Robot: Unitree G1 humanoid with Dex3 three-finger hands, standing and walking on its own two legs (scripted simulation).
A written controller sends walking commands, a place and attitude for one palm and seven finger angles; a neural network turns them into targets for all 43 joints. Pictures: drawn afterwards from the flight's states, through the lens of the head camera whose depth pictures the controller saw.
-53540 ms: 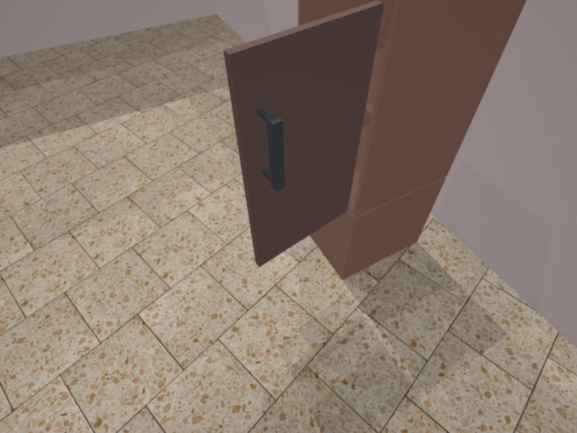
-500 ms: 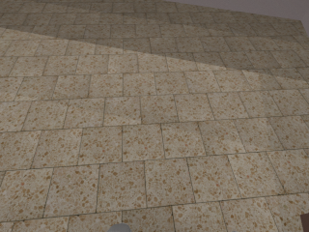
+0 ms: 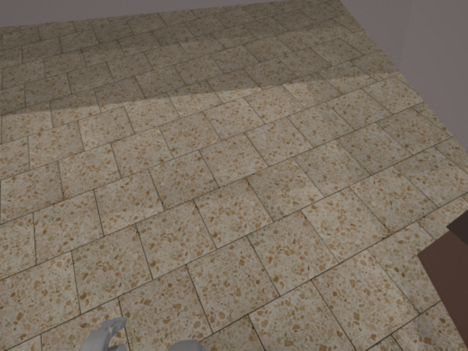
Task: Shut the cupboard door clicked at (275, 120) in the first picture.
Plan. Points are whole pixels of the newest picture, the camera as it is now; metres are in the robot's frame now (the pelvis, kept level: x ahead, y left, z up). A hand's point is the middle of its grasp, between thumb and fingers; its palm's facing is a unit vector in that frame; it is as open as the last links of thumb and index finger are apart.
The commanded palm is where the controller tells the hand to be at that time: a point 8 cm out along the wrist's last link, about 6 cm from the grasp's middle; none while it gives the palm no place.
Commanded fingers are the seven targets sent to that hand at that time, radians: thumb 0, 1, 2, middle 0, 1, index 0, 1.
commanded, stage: turn to face it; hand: left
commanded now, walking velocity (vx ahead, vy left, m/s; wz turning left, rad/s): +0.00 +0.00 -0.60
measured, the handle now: out of the picture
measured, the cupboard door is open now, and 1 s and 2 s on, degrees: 23 23 23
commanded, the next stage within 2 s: take the last steps up to it in 1.56 s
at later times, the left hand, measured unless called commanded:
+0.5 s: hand (144, 317) +0.19 +0.20 -0.15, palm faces -0.28 -0.94 -0.20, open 7.4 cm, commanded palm none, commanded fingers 0.00 0.90 0.90 -0.20 -0.30 -0.20 -0.30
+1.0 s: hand (177, 293) +0.25 +0.15 -0.17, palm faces -0.51 -0.84 -0.20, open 7.4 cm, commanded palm none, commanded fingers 0.00 0.90 0.90 -0.20 -0.30 -0.20 -0.30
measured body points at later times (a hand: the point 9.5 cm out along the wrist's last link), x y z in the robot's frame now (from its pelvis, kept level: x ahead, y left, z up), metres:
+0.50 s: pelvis +0.03 +0.03 +0.02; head +0.09 +0.03 +0.46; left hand +0.21 +0.25 -0.13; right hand +0.01 -0.23 -0.12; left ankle +0.05 +0.14 -0.72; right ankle -0.03 -0.09 -0.67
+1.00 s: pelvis +0.07 +0.02 +0.00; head +0.12 +0.01 +0.45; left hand +0.27 +0.19 -0.15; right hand +0.01 -0.26 -0.12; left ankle +0.14 +0.10 -0.73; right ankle -0.02 -0.09 -0.72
